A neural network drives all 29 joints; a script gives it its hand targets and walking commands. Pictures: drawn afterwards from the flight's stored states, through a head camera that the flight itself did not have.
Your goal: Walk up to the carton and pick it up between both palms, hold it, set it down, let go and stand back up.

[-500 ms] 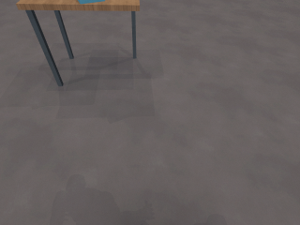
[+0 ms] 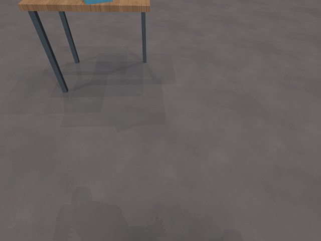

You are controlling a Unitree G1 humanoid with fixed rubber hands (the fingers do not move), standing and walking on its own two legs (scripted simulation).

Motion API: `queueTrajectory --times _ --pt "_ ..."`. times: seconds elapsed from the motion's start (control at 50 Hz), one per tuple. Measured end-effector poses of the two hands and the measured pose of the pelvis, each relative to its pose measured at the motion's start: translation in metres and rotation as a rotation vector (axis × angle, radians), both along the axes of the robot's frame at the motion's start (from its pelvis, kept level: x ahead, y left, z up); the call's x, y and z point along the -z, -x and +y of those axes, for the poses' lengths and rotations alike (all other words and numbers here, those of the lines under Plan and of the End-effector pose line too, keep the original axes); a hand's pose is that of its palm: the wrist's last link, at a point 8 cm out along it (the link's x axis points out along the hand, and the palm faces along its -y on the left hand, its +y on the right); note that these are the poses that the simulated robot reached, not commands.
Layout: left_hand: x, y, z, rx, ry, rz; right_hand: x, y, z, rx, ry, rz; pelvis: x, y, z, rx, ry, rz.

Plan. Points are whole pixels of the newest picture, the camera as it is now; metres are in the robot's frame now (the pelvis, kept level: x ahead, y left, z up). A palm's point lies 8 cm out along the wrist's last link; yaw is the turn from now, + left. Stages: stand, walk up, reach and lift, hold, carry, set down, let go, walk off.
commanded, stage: stand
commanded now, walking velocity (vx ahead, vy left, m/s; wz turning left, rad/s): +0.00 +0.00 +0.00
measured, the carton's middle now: out of the picture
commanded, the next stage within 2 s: walk up in 0.36 s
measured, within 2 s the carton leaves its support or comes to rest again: neither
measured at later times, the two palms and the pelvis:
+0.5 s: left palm out of the picture +0.06 +0.26 -0.11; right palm out of the picture +0.07 -0.26 -0.11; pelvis +0.00 +0.00 +0.00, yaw +0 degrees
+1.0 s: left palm out of the picture +0.11 +0.39 -0.15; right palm out of the picture +0.15 -0.17 -0.12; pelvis +0.10 +0.10 -0.03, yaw +4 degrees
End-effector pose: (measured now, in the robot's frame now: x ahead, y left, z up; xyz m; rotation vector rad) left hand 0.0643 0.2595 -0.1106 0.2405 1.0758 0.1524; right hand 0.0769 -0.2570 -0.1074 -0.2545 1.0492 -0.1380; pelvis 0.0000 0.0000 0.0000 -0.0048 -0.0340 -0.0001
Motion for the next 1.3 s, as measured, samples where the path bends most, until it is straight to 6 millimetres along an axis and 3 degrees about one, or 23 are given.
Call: queueTrajectory --times 0.56,0.64,0.7,0.78,0.86,0.92,0.98,1.08,1.14,1.22,1.3 --pt "0.002 0.009 0.001 -0.014 -0.001 0.033 0.002 0.007 0.0 0.011 0.001 0.031 -0.001 -0.001 0.0 -0.002 0.0 0.0" --pt "-0.001 0.013 0.01 -0.025 -0.017 0.013 0.001 0.007 0.0 -0.027 -0.002 0.062 -0.002 -0.008 0.004 -0.043 0.01 0.015" --pt "-0.006 0.028 0.029 -0.076 -0.046 0.025 -0.007 -0.006 0.006 -0.079 0.004 0.083 -0.007 -0.016 0.013 -0.067 0.002 0.024" --pt "-0.007 0.051 0.06 -0.14 -0.068 0.101 -0.018 -0.043 0.022 -0.113 0.006 0.028 -0.01 -0.031 0.036 -0.076 0.0 0.018" --pt "0.011 0.049 0.099 -0.18 -0.068 0.15 -0.016 -0.081 0.051 -0.127 0.016 -0.052 0.004 -0.053 0.065 -0.102 0.016 -0.005" --pt "0.035 0.021 0.123 -0.158 -0.057 0.148 0.001 -0.089 0.069 -0.106 0.05 -0.075 0.026 -0.071 0.087 -0.102 -0.002 -0.025" --pt "0.039 -0.03 0.127 -0.097 -0.023 0.096 0.013 -0.076 0.082 -0.043 0.06 -0.018 0.029 -0.089 0.1 -0.072 -0.01 -0.037" --pt "0.015 -0.132 0.12 0.009 0.016 -0.06 0.009 -0.051 0.094 0.038 0.054 0.111 0.014 -0.125 0.108 -0.057 -0.019 -0.046" --pt "-0.002 -0.181 0.117 0.037 0.028 -0.12 0.008 -0.051 0.096 0.067 0.045 0.182 0.007 -0.152 0.111 -0.058 -0.018 -0.031" --pt "-0.015 -0.238 0.113 0.06 0.016 -0.151 0.012 -0.073 0.096 0.087 0.017 0.235 0.005 -0.193 0.11 -0.057 -0.024 -0.006" --pt "-0.015 -0.297 0.104 0.083 -0.023 -0.163 0.027 -0.116 0.09 0.091 -0.013 0.258 0.014 -0.242 0.101 -0.049 -0.033 0.011"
